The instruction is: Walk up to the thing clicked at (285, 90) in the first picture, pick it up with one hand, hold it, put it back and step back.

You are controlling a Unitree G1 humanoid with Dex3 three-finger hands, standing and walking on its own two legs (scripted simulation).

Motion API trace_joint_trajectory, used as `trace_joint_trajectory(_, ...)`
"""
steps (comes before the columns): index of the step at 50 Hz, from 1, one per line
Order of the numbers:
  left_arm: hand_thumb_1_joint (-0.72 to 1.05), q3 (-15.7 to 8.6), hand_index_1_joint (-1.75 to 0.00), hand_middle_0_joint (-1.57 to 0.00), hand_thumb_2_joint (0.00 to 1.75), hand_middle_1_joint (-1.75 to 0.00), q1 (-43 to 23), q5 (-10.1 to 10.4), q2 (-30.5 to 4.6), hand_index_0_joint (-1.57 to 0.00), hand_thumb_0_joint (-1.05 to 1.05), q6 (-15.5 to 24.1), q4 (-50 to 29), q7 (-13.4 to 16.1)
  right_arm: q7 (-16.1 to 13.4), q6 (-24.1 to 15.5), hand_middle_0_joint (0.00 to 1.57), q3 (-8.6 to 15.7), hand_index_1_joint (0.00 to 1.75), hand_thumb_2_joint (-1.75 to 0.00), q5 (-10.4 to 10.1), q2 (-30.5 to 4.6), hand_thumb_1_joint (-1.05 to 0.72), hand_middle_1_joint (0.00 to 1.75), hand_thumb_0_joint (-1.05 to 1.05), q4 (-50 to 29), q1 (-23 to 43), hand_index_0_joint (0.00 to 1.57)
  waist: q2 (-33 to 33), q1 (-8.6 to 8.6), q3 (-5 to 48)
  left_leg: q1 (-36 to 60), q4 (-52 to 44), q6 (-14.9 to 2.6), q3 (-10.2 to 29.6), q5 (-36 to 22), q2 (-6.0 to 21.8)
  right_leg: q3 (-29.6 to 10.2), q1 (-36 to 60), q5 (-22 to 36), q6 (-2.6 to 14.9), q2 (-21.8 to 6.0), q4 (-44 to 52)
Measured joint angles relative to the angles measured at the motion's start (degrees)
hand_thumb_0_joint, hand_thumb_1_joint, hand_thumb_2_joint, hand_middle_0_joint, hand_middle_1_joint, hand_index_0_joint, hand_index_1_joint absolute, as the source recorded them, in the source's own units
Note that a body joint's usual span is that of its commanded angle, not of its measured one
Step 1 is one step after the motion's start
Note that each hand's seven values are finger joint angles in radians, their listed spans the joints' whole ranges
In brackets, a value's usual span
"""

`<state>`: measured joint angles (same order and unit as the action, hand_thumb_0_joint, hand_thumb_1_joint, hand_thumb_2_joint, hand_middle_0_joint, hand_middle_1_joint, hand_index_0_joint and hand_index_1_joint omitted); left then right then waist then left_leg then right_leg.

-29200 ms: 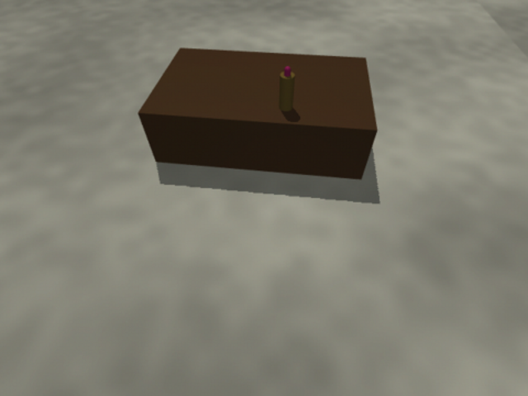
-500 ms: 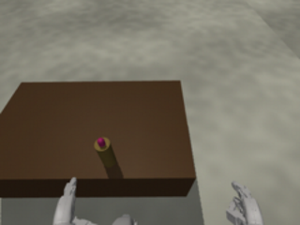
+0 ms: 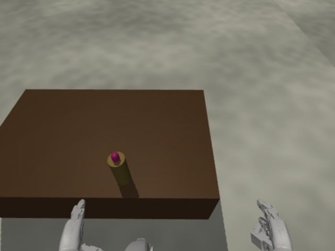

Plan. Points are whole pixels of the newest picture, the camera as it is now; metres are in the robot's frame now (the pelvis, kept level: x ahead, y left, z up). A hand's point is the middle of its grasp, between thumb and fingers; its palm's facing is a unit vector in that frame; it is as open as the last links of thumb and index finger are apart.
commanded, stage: home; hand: left
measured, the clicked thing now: (119, 167) +0.46 +0.22 -0.29
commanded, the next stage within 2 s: stand in 0.88 s
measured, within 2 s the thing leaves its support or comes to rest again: neither
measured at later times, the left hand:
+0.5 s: hand (99, 239) +0.16 +0.18 -0.06, palm faces +0.11 -0.96 -0.27, open 17.6 cm
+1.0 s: hand (97, 240) +0.16 +0.19 -0.08, palm faces +0.01 -0.95 -0.33, open 17.7 cm
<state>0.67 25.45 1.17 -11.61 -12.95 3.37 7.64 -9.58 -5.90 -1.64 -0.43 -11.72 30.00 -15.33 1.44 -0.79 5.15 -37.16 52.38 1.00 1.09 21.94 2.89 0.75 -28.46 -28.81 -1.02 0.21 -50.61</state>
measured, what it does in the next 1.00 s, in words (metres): stands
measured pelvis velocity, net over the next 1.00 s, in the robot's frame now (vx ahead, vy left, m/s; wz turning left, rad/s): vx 0.00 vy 0.00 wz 0.01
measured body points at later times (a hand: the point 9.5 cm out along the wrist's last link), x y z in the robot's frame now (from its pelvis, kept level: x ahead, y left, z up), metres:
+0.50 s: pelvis +0.00 +0.00 +0.00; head +0.02 +0.00 +0.45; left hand +0.15 +0.23 -0.04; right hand +0.16 -0.24 -0.07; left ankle +0.05 +0.13 -0.69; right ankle -0.03 -0.13 -0.69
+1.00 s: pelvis +0.00 +0.00 +0.00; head +0.02 +0.00 +0.45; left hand +0.16 +0.24 -0.06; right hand +0.16 -0.25 -0.09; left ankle +0.05 +0.13 -0.69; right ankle -0.03 -0.13 -0.69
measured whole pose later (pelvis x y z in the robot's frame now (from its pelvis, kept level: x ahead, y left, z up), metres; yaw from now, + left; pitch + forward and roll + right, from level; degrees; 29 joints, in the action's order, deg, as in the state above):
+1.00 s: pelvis +0.00 +0.00 +0.00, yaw +1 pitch +4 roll +0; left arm 1.0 19.2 -3.4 -14.8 -5.7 17.4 3.8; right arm -5.6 -3.8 -1.1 4.4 -13.6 38.0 -12.1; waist -0.4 0.1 2.5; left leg -32.9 50.5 0.6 0.4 21.6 1.6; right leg 0.3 -25.0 -29.6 -0.7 -1.1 -50.6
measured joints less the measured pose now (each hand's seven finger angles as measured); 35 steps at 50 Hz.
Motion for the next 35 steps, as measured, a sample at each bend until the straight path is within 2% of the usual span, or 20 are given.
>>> trace_joint_trajectory(35, -0.59, -0.1, -0.05, -0.05, 0.03, -0.05, 0.3, -0.1, 0.0, -0.06, -0.01, 0.1, -0.8, 0.0, -0.8, -0.6, 0.21, 0.0, 0.3, -0.91, 0.2, -0.2, -0.9, 0.3, 0.02, -0.2, -0.3, 0.2, 0.0, -0.04, 0.3, -0.7, 0.4, 0.25, 0.2, 0.0, 0.1, 0.1, -0.9, -0.3, 0.26, 0.1, -0.8)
